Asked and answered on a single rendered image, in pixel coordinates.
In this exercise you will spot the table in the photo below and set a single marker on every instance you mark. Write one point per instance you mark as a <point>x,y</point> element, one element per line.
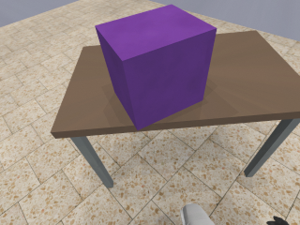
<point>247,82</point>

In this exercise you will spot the carton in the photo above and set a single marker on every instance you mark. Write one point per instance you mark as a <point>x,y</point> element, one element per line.
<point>158,61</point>

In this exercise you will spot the robot right hand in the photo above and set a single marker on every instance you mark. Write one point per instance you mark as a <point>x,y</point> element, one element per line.
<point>277,221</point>

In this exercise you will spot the robot right thigh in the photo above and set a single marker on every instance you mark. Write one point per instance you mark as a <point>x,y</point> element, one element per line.
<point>193,214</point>

